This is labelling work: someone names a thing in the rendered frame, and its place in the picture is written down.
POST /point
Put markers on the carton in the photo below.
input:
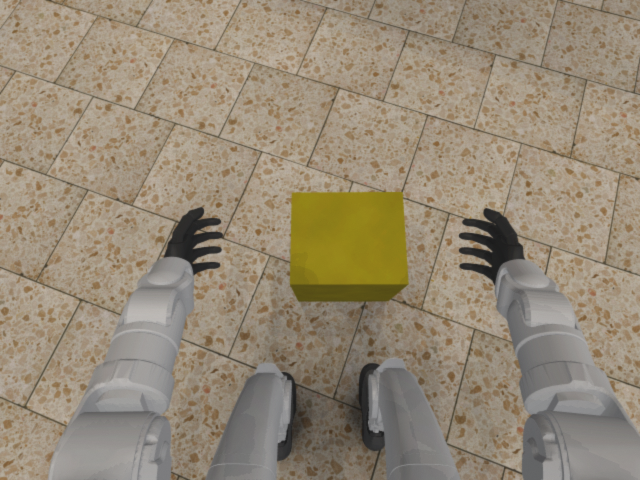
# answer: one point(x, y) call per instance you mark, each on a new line
point(347, 246)

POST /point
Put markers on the right robot hand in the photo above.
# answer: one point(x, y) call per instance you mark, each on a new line
point(504, 244)

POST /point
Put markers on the robot left upper arm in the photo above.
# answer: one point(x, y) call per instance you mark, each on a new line
point(133, 445)

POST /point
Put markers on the left robot hand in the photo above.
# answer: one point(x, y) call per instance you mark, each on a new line
point(183, 240)

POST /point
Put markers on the robot right upper arm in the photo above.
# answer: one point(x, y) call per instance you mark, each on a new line
point(572, 446)

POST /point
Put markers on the robot right thigh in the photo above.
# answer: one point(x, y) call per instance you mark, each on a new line
point(415, 447)

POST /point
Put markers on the right robot forearm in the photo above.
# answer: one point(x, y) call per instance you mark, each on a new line
point(558, 372)

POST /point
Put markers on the left robot shin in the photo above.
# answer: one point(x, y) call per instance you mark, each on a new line
point(272, 368)

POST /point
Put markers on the left robot forearm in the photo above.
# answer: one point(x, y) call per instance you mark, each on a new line
point(137, 371)

